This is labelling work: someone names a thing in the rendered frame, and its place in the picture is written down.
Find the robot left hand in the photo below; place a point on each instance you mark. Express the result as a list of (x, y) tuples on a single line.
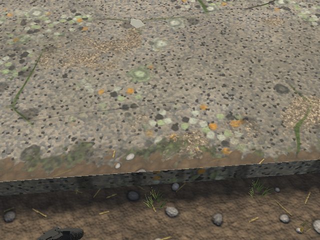
[(57, 233)]

